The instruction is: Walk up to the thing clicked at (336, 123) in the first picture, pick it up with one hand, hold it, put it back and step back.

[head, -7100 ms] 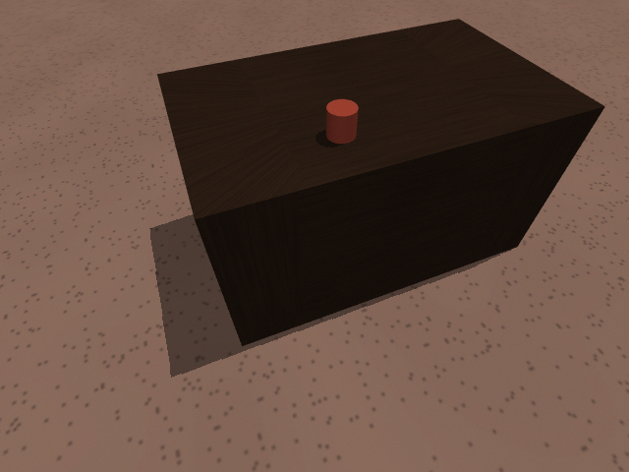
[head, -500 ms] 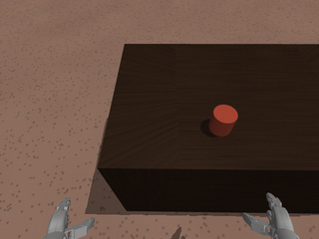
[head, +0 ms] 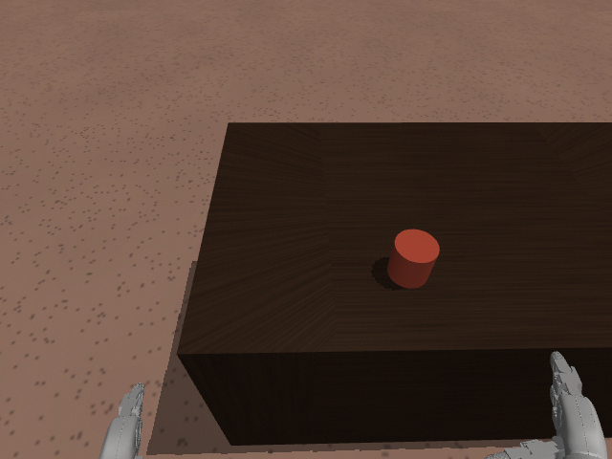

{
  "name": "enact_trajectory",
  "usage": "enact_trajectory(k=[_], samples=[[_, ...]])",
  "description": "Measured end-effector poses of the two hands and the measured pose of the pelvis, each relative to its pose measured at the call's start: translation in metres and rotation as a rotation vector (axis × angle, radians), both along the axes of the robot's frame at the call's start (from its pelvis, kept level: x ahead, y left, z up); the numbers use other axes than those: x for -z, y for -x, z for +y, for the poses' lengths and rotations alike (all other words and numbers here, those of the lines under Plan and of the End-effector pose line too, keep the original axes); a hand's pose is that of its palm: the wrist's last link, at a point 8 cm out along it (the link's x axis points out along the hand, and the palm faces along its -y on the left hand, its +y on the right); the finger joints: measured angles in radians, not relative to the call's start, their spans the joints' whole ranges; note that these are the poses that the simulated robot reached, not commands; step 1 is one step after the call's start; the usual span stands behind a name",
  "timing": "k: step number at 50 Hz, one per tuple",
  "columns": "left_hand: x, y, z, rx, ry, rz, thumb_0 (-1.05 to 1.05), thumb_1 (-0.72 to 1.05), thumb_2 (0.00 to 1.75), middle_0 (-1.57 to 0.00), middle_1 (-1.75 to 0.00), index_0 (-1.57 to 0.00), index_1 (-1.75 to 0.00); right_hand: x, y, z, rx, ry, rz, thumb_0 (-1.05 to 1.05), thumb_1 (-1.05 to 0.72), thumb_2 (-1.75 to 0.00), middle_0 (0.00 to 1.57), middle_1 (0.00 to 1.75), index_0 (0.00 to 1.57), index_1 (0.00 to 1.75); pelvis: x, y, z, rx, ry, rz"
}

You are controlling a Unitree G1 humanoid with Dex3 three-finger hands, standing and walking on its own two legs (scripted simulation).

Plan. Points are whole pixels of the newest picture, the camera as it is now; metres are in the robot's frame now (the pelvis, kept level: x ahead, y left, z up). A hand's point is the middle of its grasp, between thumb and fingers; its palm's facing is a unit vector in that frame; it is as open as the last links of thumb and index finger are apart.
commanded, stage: rise first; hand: right
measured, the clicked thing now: (412, 259) +0.48 -0.20 -0.09
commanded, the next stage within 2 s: go down in 0.74 s
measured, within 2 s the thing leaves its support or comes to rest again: neither
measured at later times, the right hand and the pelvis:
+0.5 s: hand (545, 425) +0.16 -0.27 +0.01, palm faces +0.31 +0.88 -0.36, open 17.6 cm; pelvis -0.01 +0.00 +0.00, yaw +0 degrees
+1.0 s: hand (555, 430) +0.16 -0.27 +0.02, palm faces +0.34 +0.88 -0.34, open 17.6 cm; pelvis -0.03 +0.00 +0.00, yaw -1 degrees
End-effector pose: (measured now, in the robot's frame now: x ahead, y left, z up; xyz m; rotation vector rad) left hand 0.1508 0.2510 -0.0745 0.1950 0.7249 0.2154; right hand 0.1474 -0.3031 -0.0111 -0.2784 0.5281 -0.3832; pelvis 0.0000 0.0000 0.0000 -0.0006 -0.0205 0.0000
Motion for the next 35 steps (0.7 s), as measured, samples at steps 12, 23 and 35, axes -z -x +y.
enact_trajectory(k=[12, 23, 35], samples=[[0.004, 0.010, 0.003, -0.010, -0.005, 0.027, -0.01, -0.53, 0.05, -0.06, -0.05, -0.06, -0.06, -0.023, 0.004, 0.000, -0.025, 0.033, -0.088, -0.01, 0.56, -0.05, 0.05, 0.06, 0.05, 0.06, 0.000, 0.006, -0.002, -0.002, 0.000, -0.024], [0.001, 0.014, 0.004, -0.006, 0.004, -0.002, -0.01, -0.54, 0.06, -0.06, -0.05, -0.06, -0.06, -0.040, 0.016, -0.001, -0.035, 0.057, -0.159, -0.01, 0.57, -0.05, 0.05, 0.06, 0.05, 0.06, 0.000, 0.013, 0.000, 0.003, 0.001, -0.041], [0.005, 0.025, 0.006, -0.004, 0.008, -0.003, -0.01, -0.54, 0.06, -0.06, -0.05, -0.06, -0.06, -0.053, 0.022, -0.001, -0.047, 0.093, -0.211, -0.01, 0.57, -0.05, 0.05, 0.06, 0.05, 0.06, 0.000, 0.024, 0.001, 0.005, 0.002, -0.052]])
